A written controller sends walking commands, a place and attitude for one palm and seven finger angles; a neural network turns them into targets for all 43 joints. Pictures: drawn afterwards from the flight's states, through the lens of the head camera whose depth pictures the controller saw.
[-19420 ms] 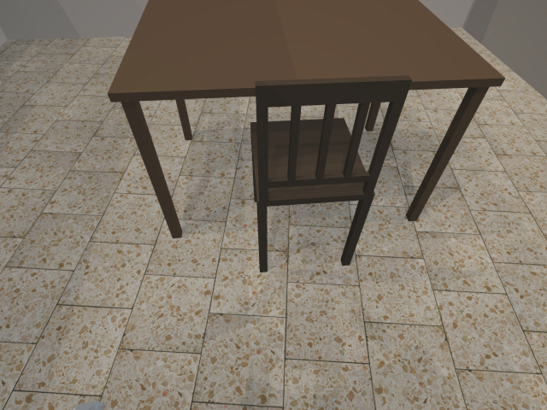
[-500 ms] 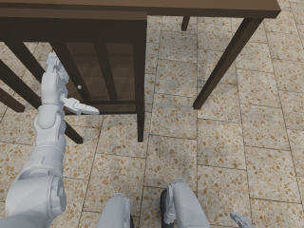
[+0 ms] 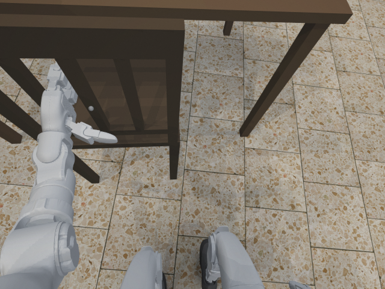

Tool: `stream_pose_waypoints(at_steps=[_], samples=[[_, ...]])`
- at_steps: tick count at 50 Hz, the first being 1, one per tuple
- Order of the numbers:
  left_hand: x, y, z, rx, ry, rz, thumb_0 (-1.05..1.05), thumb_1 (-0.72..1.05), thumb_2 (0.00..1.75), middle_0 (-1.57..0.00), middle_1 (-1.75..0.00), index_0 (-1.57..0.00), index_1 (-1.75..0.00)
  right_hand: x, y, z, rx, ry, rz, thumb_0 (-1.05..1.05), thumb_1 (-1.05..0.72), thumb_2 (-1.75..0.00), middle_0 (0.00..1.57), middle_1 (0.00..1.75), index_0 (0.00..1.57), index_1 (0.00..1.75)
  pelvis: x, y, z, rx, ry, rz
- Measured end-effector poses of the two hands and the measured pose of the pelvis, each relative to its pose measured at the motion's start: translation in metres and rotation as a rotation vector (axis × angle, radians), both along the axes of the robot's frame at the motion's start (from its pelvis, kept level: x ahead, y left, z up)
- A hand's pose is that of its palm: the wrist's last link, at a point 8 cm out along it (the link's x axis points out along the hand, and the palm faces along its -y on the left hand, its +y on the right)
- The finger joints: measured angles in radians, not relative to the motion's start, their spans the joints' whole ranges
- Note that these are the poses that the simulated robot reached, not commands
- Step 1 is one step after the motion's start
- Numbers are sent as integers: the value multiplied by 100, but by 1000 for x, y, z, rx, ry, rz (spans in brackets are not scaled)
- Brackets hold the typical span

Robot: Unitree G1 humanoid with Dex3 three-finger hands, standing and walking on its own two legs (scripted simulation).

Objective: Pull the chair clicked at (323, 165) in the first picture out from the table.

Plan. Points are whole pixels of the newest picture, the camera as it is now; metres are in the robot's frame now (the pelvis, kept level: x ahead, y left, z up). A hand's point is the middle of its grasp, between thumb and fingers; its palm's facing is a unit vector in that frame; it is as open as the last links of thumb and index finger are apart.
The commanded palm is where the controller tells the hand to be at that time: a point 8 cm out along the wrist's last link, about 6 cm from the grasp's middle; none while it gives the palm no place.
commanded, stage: push the fingers through the gap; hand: left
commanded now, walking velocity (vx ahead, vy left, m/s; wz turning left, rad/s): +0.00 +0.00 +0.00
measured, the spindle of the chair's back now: (89, 99) +0.50 +0.19 +0.00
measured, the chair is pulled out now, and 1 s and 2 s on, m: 0.00 0.00 0.05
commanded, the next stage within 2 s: hook a spindle and tug to test in 0.04 s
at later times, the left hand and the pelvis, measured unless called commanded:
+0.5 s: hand (100, 107) +0.47 +0.16 +0.01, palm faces +0.01 -1.00 -0.04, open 15.4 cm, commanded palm +0.44 +0.20 +0.02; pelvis +0.00 +0.00 +0.00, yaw +0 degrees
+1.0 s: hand (100, 105) +0.48 +0.16 +0.01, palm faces +0.01 -1.00 -0.04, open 5.8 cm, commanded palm +0.44 +0.21 +0.02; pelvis -0.01 +0.00 +0.00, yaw +1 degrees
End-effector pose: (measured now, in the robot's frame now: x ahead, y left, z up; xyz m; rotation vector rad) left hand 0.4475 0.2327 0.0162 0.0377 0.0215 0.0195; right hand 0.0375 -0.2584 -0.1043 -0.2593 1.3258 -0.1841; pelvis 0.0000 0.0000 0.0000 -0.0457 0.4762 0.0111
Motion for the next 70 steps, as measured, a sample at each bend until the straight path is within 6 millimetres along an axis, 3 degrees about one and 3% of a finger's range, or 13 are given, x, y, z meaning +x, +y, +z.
stream_pose_waypoints(at_steps=[10, 15, 28, 36, 41, 54, 70], samples=[[2, -7, 1, -7, -3, -23, -2, -50, 30, -6, -9, -6, -8, 19, -1, 0, -14, -40, 30, 0, -91, -89, 20, 30, 20, 30, 0, 3, -1, -6, -3, 12], [4, -12, 0, -5, -10, -22, -2, -50, 30, -9, -18, -9, -18, 23, 1, -3, -4, -49, 26, 0, -91, -89, 20, 29, 20, 30, 0, 4, -3, -4, -2, 8], [4, -17, -1, 6, -3, -4, -2, -45, 32, -28, -77, -28, -77, 11, 4, -9, 22, -21, 14, 0, -91, -89, 20, 30, 20, 30, -2, 0, -4, 4, 1, 4], [4, -17, -1, 8, -1, 3, -1, -16, 45, -41, -119, -42, -118, 4, -3, -9, 7, -3, 14, 0, -91, -89, 20, 30, 20, 30, -4, -3, -4, 6, 1, 9], [5, -17, -1, 3, 0, 6, -1, 10, 56, -46, -134, -46, -134, 3, -7, -7, -3, -3, 14, 0, -91, -89, 20, 30, 20, 30, -5, -5, -4, 7, 0, 8], [7, -15, -1, 0, -1, -11, 0, 74, 83, -50, -145, -50, -144, 6, -8, -4, -11, -20, 10, 0, -91, -89, 20, 29, 20, 30, -4, -4, -4, 5, 2, 2], [-11, -19, -1, -10, 4, -11, 1, 77, 82, -48, -145, -45, -145, 26, 7, 1, 32, -61, 3, 0, -91, -89, 20, 30, 20, 30, 10, 3, 4, 4, -4, -9]])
